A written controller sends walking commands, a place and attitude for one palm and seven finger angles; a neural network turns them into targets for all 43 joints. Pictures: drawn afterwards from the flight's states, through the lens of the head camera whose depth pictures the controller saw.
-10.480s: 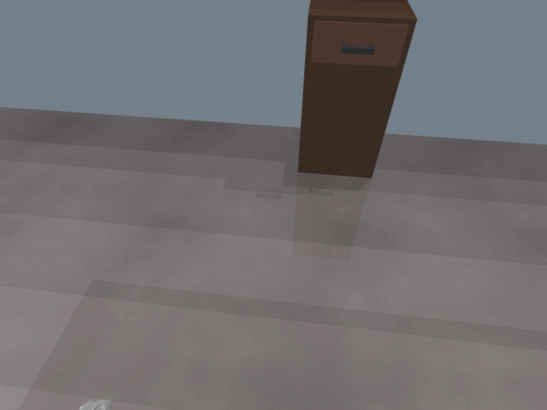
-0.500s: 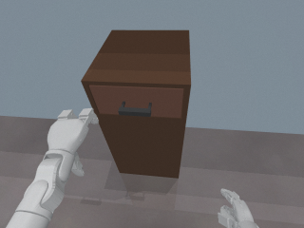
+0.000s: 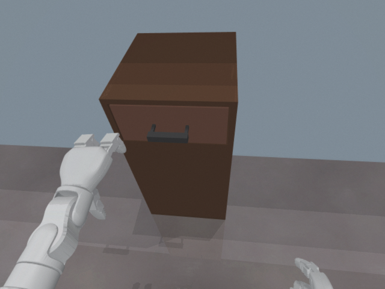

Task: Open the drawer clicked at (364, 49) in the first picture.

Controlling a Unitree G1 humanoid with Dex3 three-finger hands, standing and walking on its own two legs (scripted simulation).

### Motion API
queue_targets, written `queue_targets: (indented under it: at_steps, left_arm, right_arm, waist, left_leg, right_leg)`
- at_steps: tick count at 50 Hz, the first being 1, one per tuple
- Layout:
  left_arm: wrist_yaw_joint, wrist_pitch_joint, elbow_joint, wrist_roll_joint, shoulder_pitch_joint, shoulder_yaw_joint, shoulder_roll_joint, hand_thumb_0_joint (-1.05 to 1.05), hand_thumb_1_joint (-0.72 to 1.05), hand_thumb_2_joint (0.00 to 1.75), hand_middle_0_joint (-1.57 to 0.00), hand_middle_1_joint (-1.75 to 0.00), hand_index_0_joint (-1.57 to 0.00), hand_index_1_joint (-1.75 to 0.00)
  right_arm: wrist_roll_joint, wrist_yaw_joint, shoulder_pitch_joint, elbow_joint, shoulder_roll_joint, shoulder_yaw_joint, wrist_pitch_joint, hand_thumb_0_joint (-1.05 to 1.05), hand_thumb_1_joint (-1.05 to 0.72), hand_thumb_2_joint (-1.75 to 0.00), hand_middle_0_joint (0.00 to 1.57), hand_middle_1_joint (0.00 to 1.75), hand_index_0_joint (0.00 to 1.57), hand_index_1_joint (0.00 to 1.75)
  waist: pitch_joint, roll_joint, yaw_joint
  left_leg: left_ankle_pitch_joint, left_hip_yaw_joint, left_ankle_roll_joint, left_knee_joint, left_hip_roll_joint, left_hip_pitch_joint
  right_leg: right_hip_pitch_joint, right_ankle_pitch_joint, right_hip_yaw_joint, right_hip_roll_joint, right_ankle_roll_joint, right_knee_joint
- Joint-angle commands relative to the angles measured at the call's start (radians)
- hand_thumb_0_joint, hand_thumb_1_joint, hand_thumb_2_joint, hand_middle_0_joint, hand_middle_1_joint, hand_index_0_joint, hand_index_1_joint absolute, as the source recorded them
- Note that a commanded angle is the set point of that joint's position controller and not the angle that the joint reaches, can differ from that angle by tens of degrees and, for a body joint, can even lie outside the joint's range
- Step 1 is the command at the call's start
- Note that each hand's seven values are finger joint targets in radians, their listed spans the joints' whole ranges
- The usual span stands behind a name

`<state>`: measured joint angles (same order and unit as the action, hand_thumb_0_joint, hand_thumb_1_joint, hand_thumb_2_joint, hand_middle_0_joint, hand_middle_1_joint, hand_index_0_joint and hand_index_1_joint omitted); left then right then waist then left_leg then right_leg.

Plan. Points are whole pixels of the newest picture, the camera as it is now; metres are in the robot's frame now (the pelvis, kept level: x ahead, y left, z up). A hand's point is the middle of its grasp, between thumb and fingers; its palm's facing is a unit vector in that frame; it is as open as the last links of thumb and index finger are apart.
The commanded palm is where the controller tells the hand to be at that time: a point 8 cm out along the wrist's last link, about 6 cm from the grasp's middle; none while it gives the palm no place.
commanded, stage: move the hooked fingers above the handle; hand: left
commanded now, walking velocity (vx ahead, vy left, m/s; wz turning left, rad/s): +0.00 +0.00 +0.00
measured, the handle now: (169, 132) +0.56 +0.16 -0.05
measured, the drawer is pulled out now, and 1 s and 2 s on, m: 0.00 0.00 0.00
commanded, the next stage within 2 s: none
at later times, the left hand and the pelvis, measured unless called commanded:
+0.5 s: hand (123, 159) +0.37 +0.21 +0.05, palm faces -0.02 -0.06 -1.00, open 13.9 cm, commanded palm +0.35 +0.22 +0.11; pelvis +0.01 -0.01 -0.01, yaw +0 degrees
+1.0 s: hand (143, 145) +0.44 +0.19 +0.02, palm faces -0.04 -0.05 -1.00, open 13.9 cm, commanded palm +0.42 +0.19 +0.08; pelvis +0.03 -0.01 -0.01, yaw +0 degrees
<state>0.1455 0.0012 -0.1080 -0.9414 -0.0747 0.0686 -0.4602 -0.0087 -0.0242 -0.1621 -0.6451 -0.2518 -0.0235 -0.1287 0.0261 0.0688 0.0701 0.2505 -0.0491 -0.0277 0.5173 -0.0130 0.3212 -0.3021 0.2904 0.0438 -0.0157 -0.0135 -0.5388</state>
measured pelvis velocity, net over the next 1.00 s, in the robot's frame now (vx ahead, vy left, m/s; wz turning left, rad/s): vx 0.03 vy -0.01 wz -0.01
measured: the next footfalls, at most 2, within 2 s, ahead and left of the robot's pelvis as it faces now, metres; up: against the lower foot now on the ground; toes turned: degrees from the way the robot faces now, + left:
none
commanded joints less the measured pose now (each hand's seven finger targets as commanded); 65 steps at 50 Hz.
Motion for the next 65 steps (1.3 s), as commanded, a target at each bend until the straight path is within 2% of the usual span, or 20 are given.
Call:
queue_targets:
  at_steps: [1, 5, 9, 11, 12, 16, 18, 21, 27, 34, 37, 42, 44, 46, 49, 52, 53, 61, 63, 65]
  left_arm:
    - [0.028, -0.027, 0.181, 0.000, -0.267, -0.118, -0.190, 0.00, -0.50, 0.30, -0.30, -1.20, -0.30, -1.20]
    - [0.005, -0.024, 0.159, -0.002, -0.296, -0.084, -0.166, 0.00, -0.50, 0.30, -0.30, -1.20, -0.30, -1.20]
    - [0.009, -0.006, 0.099, -0.017, -0.395, -0.084, -0.180, 0.00, -0.50, 0.30, -0.30, -1.20, -0.30, -1.20]
    - [0.019, 0.002, 0.062, -0.032, -0.446, -0.094, -0.197, 0.00, -0.50, 0.30, -0.30, -1.20, -0.30, -1.20]
    - [0.024, 0.007, 0.059, -0.031, -0.468, -0.072, -0.175, 0.00, -0.50, 0.30, -0.30, -1.20, -0.30, -1.20]
    - [0.041, 0.010, -0.029, -0.038, -0.517, -0.106, -0.209, 0.00, -0.50, 0.30, -0.30, -1.20, -0.30, -1.20]
    - [0.043, 0.006, -0.069, -0.035, -0.551, -0.067, -0.170, 0.00, -0.50, 0.30, -0.30, -1.20, -0.30, -1.20]
    - [0.040, 0.003, -0.118, -0.043, -0.564, -0.091, -0.200, 0.00, -0.50, 0.30, -0.30, -1.20, -0.30, -1.20]
    - [0.043, 0.024, -0.142, -0.046, -0.641, -0.037, -0.147, 0.00, -0.50, 0.30, -0.30, -1.20, -0.30, -1.20]
    - [0.099, 0.017, -0.224, -0.064, -0.628, -0.105, -0.189, 0.00, -0.50, 0.30, -0.30, -1.20, -0.30, -1.20]
    - [0.117, 0.002, -0.244, -0.071, -0.690, -0.066, -0.154, 0.00, -0.50, 0.30, -0.30, -1.20, -0.30, -1.20]
    - [0.123, -0.011, -0.304, -0.081, -0.758, -0.053, -0.151, 0.00, -0.50, 0.30, -0.30, -1.20, -0.30, -1.20]
    - [0.124, -0.008, -0.322, -0.081, -0.786, -0.014, -0.108, 0.00, -0.50, 0.30, -0.30, -1.20, -0.30, -1.20]
    - [0.126, -0.007, -0.379, -0.085, -0.829, -0.013, -0.108, 0.00, -0.50, 0.30, -0.30, -1.20, -0.30, -1.20]
    - [0.142, 0.006, -0.403, -0.099, -0.873, -0.020, -0.114, 0.00, -0.50, 0.30, -0.30, -1.20, -0.30, -1.20]
    - [0.163, 0.003, -0.473, -0.113, -0.931, -0.015, -0.104, 0.00, -0.50, 0.30, -0.30, -1.20, -0.30, -1.20]
    - [0.169, -0.004, -0.504, -0.114, -0.918, -0.026, -0.107, 0.00, -0.50, 0.30, -0.30, -1.20, -0.30, -1.20]
    - [0.198, -0.028, -0.639, -0.129, -1.048, -0.038, -0.136, 0.00, -0.50, 0.30, -0.30, -1.20, -0.30, -1.20]
    - [0.199, -0.026, -0.646, -0.129, -1.065, -0.007, -0.098, 0.00, -0.50, 0.30, -0.30, -1.20, -0.30, -1.20]
    - [0.197, -0.026, -0.686, -0.127, -1.086, -0.012, -0.111, 0.00, -0.50, 0.30, -0.30, -1.20, -0.30, -1.20]
  right_arm:
    - [-0.006, -0.006, 0.132, 0.167, -0.104, -0.029, 0.053, 0.00, -0.90, -0.90, 0.20, 0.30, 0.20, 0.30]
    - [-0.004, -0.012, 0.130, 0.159, -0.101, -0.023, 0.053, 0.00, -0.90, -0.90, 0.20, 0.30, 0.20, 0.30]
    - [-0.004, -0.022, 0.116, 0.149, -0.099, -0.021, 0.055, 0.00, -0.90, -0.90, 0.20, 0.30, 0.20, 0.30]
    - [-0.004, -0.023, 0.109, 0.142, -0.100, -0.022, 0.056, 0.00, -0.90, -0.90, 0.20, 0.30, 0.20, 0.30]
    - [-0.005, -0.024, 0.103, 0.143, -0.095, -0.022, 0.058, 0.00, -0.90, -0.90, 0.20, 0.30, 0.20, 0.30]
    - [-0.005, -0.030, 0.079, 0.132, -0.100, -0.031, 0.057, 0.00, -0.90, -0.90, 0.20, 0.30, 0.20, 0.30]
    - [-0.009, -0.030, 0.069, 0.129, -0.098, -0.031, 0.055, 0.00, -0.90, -0.90, 0.20, 0.30, 0.20, 0.30]
    - [-0.008, -0.030, 0.049, 0.129, -0.107, -0.038, 0.050, 0.00, -0.90, -0.90, 0.20, 0.30, 0.20, 0.30]
    - [-0.006, -0.024, -0.003, 0.128, -0.111, -0.056, 0.040, 0.00, -0.90, -0.90, 0.20, 0.30, 0.20, 0.30]
    - [-0.009, -0.018, -0.049, 0.109, -0.118, -0.071, 0.027, 0.00, -0.90, -0.90, 0.20, 0.30, 0.20, 0.30]
    - [-0.012, -0.013, -0.064, 0.103, -0.121, -0.076, 0.025, 0.00, -0.90, -0.90, 0.20, 0.30, 0.20, 0.30]
    - [-0.011, -0.013, -0.097, 0.088, -0.126, -0.083, 0.020, 0.00, -0.90, -0.90, 0.20, 0.30, 0.20, 0.30]
    - [-0.009, -0.011, -0.103, 0.087, -0.122, -0.084, 0.018, 0.00, -0.90, -0.90, 0.20, 0.30, 0.20, 0.30]
    - [-0.009, -0.012, -0.118, 0.074, -0.125, -0.083, 0.015, 0.00, -0.90, -0.90, 0.20, 0.30, 0.20, 0.30]
    - [-0.004, -0.008, -0.135, 0.072, -0.123, -0.086, 0.013, 0.00, -0.90, -0.90, 0.20, 0.30, 0.20, 0.30]
    - [-0.002, -0.003, -0.155, 0.061, -0.123, -0.087, 0.008, 0.00, -0.90, -0.90, 0.20, 0.30, 0.20, 0.30]
    - [-0.001, -0.002, -0.159, 0.059, -0.124, -0.087, 0.009, 0.00, -0.90, -0.90, 0.20, 0.30, 0.20, 0.30]
    - [0.003, -0.004, -0.203, 0.045, -0.132, -0.087, 0.007, 0.00, -0.90, -0.90, 0.20, 0.30, 0.20, 0.30]
    - [0.005, -0.002, -0.218, 0.043, -0.130, -0.091, 0.010, 0.00, -0.90, -0.90, 0.20, 0.30, 0.20, 0.30]
    - [0.006, -0.003, -0.237, 0.033, -0.134, -0.091, 0.011, 0.00, -0.90, -0.90, 0.20, 0.30, 0.20, 0.30]
  waist:
    - [0.229, -0.053, 0.004]
    - [0.200, -0.075, -0.009]
    - [0.205, -0.089, -0.016]
    - [0.211, -0.058, -0.016]
    - [0.233, -0.056, -0.018]
    - [0.277, -0.076, -0.019]
    - [0.269, -0.063, -0.029]
    - [0.306, -0.081, -0.028]
    - [0.355, -0.063, -0.047]
    - [0.389, -0.072, -0.040]
    - [0.384, -0.062, -0.061]
    - [0.422, -0.074, -0.080]
    - [0.414, -0.060, -0.090]
    - [0.393, -0.095, -0.109]
    - [0.433, -0.047, -0.097]
    - [0.422, -0.059, -0.114]
    - [0.423, -0.058, -0.108]
    - [0.460, -0.088, -0.145]
    - [0.479, -0.052, -0.151]
    - [0.465, -0.064, -0.166]
  left_leg:
    - [-0.192, 0.037, -0.009, -0.066, -0.019, -0.117]
    - [-0.199, 0.028, -0.013, -0.057, -0.020, -0.113]
    - [-0.164, 0.022, -0.016, -0.043, -0.027, -0.098]
    - [-0.152, 0.024, -0.012, -0.039, -0.030, -0.089]
    - [-0.161, 0.024, -0.015, -0.032, -0.031, -0.094]
    - [-0.191, 0.021, -0.018, -0.004, -0.035, -0.072]
    - [-0.190, 0.018, -0.018, 0.003, -0.034, -0.062]
    - [-0.219, 0.017, -0.019, 0.019, -0.036, -0.043]
    - [-0.281, 0.018, -0.022, 0.054, -0.033, -0.049]
    - [-0.339, 0.010, -0.020, 0.076, -0.030, -0.010]
    - [-0.341, 0.009, -0.021, 0.082, -0.027, -0.013]
    - [-0.361, 0.014, -0.022, 0.095, -0.022, -0.030]
    - [-0.361, 0.015, -0.022, 0.099, -0.021, -0.036]
    - [-0.352, 0.020, -0.024, 0.105, -0.019, -0.023]
    - [-0.370, 0.019, -0.021, 0.114, -0.018, -0.036]
    - [-0.371, 0.024, -0.019, 0.126, -0.014, -0.015]
    - [-0.365, 0.020, -0.019, 0.127, -0.014, -0.009]
    - [-0.322, 0.015, -0.024, 0.147, -0.016, 0.055]
    - [-0.328, 0.012, -0.023, 0.153, -0.016, 0.040]
    - [-0.309, 0.013, -0.024, 0.159, -0.014, 0.056]
  right_leg:
    - [0.073, -0.154, -0.030, 0.035, -0.024, 0.078]
    - [0.054, -0.178, -0.030, 0.034, -0.020, 0.078]
    - [0.037, -0.154, -0.037, 0.031, -0.017, 0.079]
    - [0.025, -0.135, -0.039, 0.034, -0.020, 0.075]
    - [0.027, -0.145, -0.040, 0.031, -0.020, 0.067]
    - [0.042, -0.202, -0.046, 0.033, -0.019, 0.047]
    - [0.023, -0.214, -0.042, 0.030, -0.019, 0.037]
    - [0.044, -0.261, -0.047, 0.032, -0.018, 0.022]
    - [0.016, -0.330, -0.042, 0.034, -0.021, -0.015]
    - [0.028, -0.404, -0.041, 0.040, -0.023, -0.048]
    - [-0.002, -0.392, -0.036, 0.043, -0.023, -0.050]
    - [-0.021, -0.390, -0.032, 0.049, -0.024, -0.058]
    - [-0.043, -0.384, -0.030, 0.049, -0.025, -0.059]
    - [-0.063, -0.371, -0.025, 0.051, -0.024, -0.058]
    - [-0.076, -0.372, -0.027, 0.051, -0.028, -0.073]
    - [-0.109, -0.359, -0.021, 0.054, -0.029, -0.083]
    - [-0.108, -0.358, -0.022, 0.055, -0.029, -0.084]
    - [-0.107, -0.358, -0.032, 0.055, -0.024, -0.092]
    - [-0.126, -0.360, -0.032, 0.056, -0.023, -0.095]
    - [-0.139, -0.350, -0.034, 0.057, -0.020, -0.093]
